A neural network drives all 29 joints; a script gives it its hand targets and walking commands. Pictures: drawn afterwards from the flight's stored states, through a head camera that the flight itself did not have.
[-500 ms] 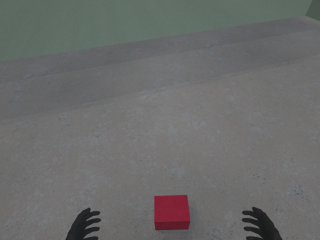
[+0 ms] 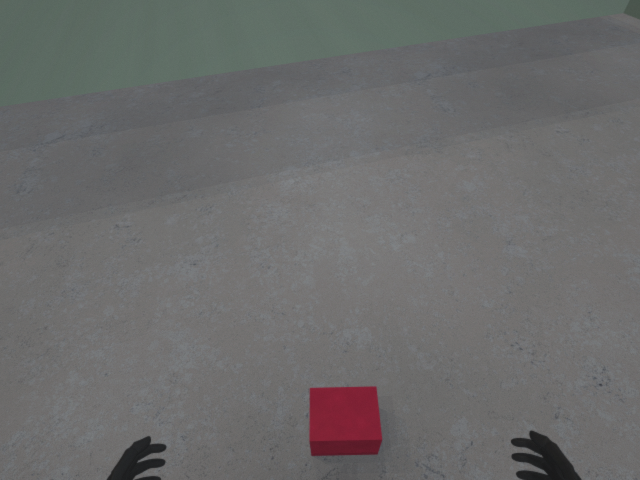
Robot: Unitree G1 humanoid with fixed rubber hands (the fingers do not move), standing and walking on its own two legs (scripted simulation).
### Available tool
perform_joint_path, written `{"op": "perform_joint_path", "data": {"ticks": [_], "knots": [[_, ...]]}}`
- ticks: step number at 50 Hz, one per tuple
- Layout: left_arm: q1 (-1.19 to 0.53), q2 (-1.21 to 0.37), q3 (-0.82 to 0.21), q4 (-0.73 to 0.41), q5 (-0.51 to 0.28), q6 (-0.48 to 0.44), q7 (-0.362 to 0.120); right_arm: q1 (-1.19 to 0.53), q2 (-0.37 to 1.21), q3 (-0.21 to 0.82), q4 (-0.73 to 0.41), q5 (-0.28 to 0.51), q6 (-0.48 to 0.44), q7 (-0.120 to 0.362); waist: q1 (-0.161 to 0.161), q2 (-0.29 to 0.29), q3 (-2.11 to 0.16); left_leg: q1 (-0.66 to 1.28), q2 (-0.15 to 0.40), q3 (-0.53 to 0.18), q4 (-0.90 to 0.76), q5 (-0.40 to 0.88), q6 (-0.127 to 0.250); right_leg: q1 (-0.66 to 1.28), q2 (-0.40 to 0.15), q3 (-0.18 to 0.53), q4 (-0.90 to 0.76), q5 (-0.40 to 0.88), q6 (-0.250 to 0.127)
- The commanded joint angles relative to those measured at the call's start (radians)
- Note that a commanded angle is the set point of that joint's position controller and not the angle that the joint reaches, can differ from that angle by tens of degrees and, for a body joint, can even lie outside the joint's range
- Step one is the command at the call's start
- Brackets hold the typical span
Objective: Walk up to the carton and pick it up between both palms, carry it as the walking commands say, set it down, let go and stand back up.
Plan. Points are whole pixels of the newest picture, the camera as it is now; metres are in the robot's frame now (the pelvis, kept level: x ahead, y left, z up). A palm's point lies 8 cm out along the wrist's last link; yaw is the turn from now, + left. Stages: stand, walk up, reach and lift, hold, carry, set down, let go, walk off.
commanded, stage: stand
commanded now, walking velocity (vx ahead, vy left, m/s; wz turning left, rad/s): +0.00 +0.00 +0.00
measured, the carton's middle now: (343, 421) +0.45 -0.03 -0.70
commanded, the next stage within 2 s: none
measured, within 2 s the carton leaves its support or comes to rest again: neither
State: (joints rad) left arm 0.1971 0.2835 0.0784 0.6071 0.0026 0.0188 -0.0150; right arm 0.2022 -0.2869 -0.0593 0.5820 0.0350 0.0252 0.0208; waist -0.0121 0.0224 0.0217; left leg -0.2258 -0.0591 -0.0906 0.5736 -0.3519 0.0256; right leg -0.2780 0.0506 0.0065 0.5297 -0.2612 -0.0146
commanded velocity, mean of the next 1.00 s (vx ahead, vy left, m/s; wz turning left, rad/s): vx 0.00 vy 0.00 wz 0.00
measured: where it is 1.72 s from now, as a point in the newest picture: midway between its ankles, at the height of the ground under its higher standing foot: outside the picture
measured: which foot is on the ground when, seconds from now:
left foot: down 0.00-1.00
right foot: down 0.00-1.00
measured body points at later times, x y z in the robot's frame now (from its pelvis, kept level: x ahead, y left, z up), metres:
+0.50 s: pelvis +0.01 +0.00 +0.00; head +0.01 +0.00 +0.45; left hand +0.17 +0.28 -0.08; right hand +0.15 -0.28 -0.09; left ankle -0.03 +0.10 -0.73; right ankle +0.01 -0.11 -0.73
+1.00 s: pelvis -0.02 +0.00 +0.00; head -0.05 -0.01 +0.45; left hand +0.14 +0.28 -0.07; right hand +0.12 -0.29 -0.08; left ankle -0.03 +0.10 -0.73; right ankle +0.01 -0.11 -0.73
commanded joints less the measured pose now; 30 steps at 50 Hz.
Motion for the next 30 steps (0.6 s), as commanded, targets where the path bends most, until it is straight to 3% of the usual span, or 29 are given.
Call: {"op": "perform_joint_path", "data": {"ticks": [1,2,5,7,9,11,19,25,30], "knots": [[-0.012,0.176,0.03,-0.023,0.038,-0.038,0.016,-0.023,-0.184,-0.039,-0.027,-0.074,-0.037,-0.027,0.019,0.014,-0.23,0.041,0.114,-0.069,-0.05,0.399,-0.004,0.157,-0.115,0.108,0.003,0.335,-0.022],[-0.028,0.184,0.036,-0.022,0.038,-0.036,0.018,-0.014,-0.182,-0.036,-0.02,-0.067,-0.036,-0.029,0.009,0.025,-0.243,0.054,0.117,-0.064,-0.046,0.465,-0.009,0.165,-0.118,0.104,0.021,0.367,-0.021],[-0.013,0.168,0.033,-0.013,0.035,-0.032,0.017,-0.024,-0.191,-0.041,-0.009,-0.072,-0.039,-0.035,0.019,0.033,-0.256,0.085,0.123,-0.065,-0.047,0.49,-0.007,0.154,-0.112,0.101,0.014,0.347,-0.026],[-0.015,0.171,0.035,-0.01,0.034,-0.032,0.02,-0.021,-0.198,-0.043,0.0,-0.07,-0.035,-0.037,0.016,0.039,-0.263,0.092,0.121,-0.056,-0.031,0.579,-0.009,0.168,-0.116,0.099,0.017,0.424,-0.024],[-0.001,0.168,0.034,0.0,0.037,-0.033,0.024,-0.007,-0.196,-0.04,0.01,-0.075,-0.036,-0.043,0.013,0.008,-0.265,0.098,0.121,-0.055,-0.043,0.575,-0.007,0.176,-0.116,0.098,0.018,0.45,-0.027],[-0.016,0.171,0.034,-0.006,0.039,-0.034,0.024,-0.012,-0.201,-0.04,0.01,-0.077,-0.039,-0.044,0.013,0.023,-0.247,0.1,0.122,-0.063,-0.064,0.53,-0.007,0.159,-0.111,0.097,0.005,0.382,-0.018],[-0.029,0.177,0.038,0.011,0.039,-0.05,0.02,-0.026,-0.208,-0.035,0.028,-0.08,-0.05,-0.042,0.013,-0.008,-0.257,0.081,0.134,-0.079,-0.093,0.417,0.0,0.164,-0.116,0.101,-0.009,0.312,-0.023],[-0.016,0.182,0.042,0.027,0.036,-0.058,0.023,-0.016,-0.211,-0.026,0.048,-0.085,-0.066,-0.041,0.015,0.022,-0.217,0.049,0.127,-0.092,-0.113,0.333,0.007,0.148,-0.122,0.116,-0.025,0.258,-0.024],[-0.025,0.188,0.041,0.027,0.038,-0.064,0.018,-0.04,-0.216,-0.026,0.042,-0.088,-0.072,-0.038,0.019,0.004,-0.196,0.011,0.134,-0.112,-0.135,0.216,0.017,0.128,-0.12,0.116,-0.038,0.182,-0.027]]}}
